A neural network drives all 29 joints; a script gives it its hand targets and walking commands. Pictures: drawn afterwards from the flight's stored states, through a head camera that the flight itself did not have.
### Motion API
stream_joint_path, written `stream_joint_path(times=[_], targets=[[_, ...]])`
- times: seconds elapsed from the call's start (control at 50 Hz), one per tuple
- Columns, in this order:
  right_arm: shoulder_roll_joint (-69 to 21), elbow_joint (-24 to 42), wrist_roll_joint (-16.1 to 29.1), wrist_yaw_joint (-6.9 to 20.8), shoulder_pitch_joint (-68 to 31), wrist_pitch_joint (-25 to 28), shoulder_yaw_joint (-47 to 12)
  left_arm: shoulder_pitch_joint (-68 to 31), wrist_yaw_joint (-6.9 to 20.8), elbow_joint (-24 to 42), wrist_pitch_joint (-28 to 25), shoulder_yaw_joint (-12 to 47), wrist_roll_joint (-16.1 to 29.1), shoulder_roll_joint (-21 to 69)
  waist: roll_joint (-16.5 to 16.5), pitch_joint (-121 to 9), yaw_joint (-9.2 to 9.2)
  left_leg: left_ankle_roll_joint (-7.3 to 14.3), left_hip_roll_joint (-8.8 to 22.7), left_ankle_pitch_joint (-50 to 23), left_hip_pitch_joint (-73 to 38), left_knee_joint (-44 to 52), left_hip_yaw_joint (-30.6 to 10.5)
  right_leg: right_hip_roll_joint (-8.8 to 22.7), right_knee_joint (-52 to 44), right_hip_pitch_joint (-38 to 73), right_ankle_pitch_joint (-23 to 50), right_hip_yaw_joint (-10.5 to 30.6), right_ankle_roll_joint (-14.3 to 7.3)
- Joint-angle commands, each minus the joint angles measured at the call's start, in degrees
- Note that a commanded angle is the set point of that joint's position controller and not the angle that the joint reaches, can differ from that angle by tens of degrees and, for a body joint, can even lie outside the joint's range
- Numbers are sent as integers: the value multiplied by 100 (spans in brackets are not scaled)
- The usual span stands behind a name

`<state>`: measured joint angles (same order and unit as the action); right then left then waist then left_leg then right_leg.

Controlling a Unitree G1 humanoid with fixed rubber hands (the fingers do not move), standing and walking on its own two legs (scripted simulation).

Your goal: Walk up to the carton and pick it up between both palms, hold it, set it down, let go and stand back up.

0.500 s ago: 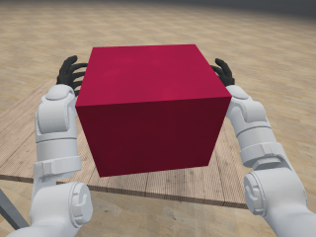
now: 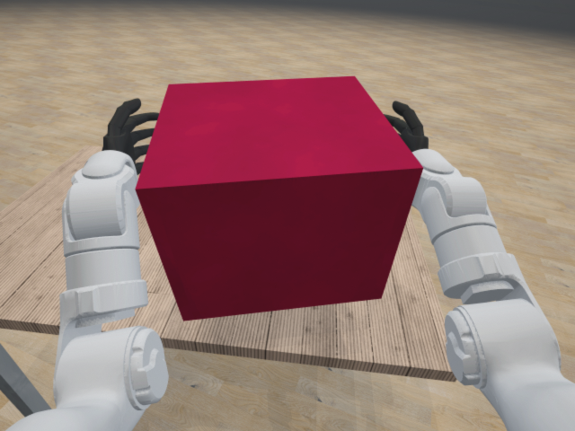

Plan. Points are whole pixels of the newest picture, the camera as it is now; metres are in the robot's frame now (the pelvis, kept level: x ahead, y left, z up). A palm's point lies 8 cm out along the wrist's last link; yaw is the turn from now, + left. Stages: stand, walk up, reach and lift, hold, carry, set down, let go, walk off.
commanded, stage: hold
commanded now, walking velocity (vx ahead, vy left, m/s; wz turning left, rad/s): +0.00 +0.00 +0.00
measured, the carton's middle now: (274, 190) +0.39 +0.00 +0.20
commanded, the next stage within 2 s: none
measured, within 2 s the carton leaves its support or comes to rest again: neither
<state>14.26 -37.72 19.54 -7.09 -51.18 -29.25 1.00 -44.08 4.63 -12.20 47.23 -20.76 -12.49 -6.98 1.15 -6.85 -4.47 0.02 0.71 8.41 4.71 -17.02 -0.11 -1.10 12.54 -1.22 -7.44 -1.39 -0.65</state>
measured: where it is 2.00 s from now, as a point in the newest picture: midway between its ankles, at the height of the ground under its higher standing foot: outside the picture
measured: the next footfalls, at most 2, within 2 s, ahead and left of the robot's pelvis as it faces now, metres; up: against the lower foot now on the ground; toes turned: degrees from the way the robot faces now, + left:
none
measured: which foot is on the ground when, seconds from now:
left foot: down 0.00-1.00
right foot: down 0.00-1.00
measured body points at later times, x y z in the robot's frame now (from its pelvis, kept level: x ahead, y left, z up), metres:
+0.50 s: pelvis +0.00 +0.00 +0.00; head -0.08 +0.02 +0.44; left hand +0.38 +0.19 +0.26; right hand +0.39 -0.18 +0.27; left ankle +0.01 +0.12 -0.75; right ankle +0.00 -0.11 -0.75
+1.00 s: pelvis +0.00 +0.00 +0.00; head -0.08 +0.02 +0.44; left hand +0.38 +0.19 +0.26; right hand +0.39 -0.18 +0.27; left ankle +0.01 +0.12 -0.75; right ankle +0.00 -0.11 -0.75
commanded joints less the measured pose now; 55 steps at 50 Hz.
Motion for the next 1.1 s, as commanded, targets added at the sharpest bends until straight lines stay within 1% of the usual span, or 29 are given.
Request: stream_joint_path(times=[0.0,0.28,0.84,1.08], targets=[[-3417,1548,582,691,-3858,87,-1467,-3427,838,527,-329,2366,942,2984,-228,-1391,11,-169,-268,-1109,-397,76,58,-234,-36,364,779,91,60],[-3481,1466,566,651,-3961,91,-1428,-3531,866,339,-382,2311,952,2970,-193,-1421,-10,-134,-289,-1046,-330,77,45,-201,-36,401,826,132,89],[-3433,1381,590,682,-3985,102,-1400,-3578,826,301,-407,2339,960,3022,-255,-1430,-17,-169,-263,-1150,-400,58,3,-223,-50,322,729,129,51],[-3457,1393,594,674,-4007,102,-1413,-3579,830,257,-423,2310,952,3002,-210,-1443,-3,-143,-275,-1140,-364,58,1,-213,-48,349,767,144,73]])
